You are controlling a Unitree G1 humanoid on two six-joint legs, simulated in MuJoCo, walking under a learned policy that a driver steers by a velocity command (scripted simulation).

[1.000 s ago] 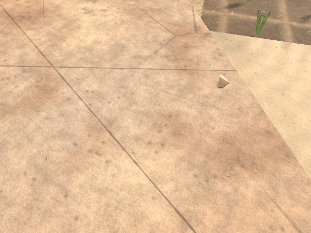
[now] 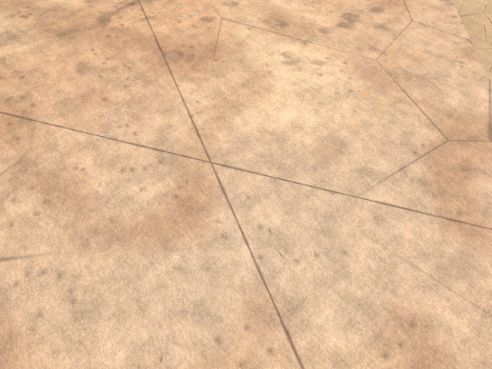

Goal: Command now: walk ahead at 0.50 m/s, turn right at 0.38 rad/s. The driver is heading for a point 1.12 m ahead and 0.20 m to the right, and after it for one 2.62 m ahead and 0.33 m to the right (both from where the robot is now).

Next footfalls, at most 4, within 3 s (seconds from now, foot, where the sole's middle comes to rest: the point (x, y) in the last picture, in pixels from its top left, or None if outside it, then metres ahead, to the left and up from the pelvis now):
0.22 right None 0.29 -0.13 -0.78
0.68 left None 0.36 0.08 -0.78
0.96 right None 0.23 -0.15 -0.78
1.70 right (344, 346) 0.55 -0.29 -0.78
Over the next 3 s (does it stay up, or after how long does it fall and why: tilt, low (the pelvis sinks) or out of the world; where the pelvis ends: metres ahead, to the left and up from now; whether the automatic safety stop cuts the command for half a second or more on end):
stays up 0.70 -0.20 -0.01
